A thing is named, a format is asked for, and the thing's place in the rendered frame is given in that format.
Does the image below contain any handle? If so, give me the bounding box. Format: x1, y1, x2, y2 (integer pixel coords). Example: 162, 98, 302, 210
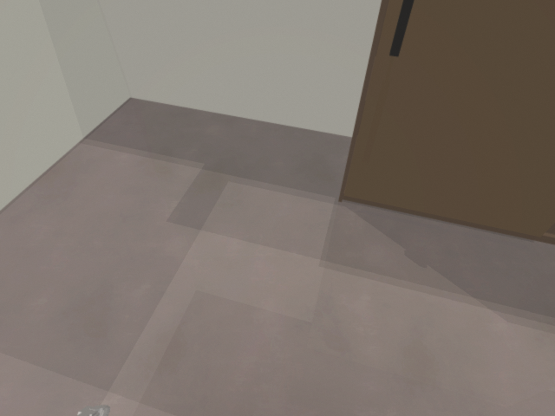
389, 0, 414, 56

